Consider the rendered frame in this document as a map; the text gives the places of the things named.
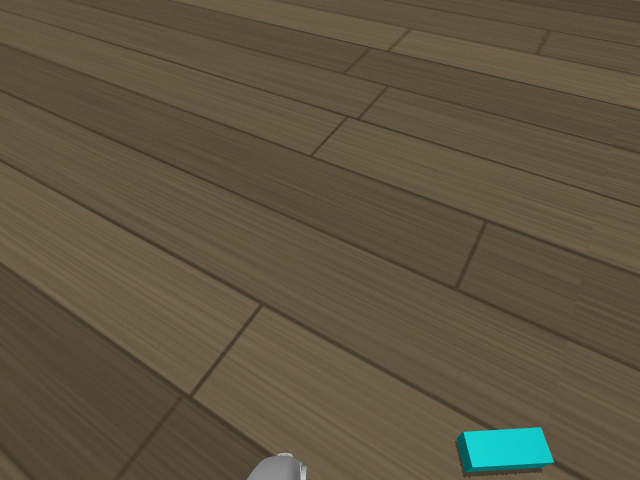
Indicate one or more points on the carton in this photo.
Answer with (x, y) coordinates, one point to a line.
(504, 449)

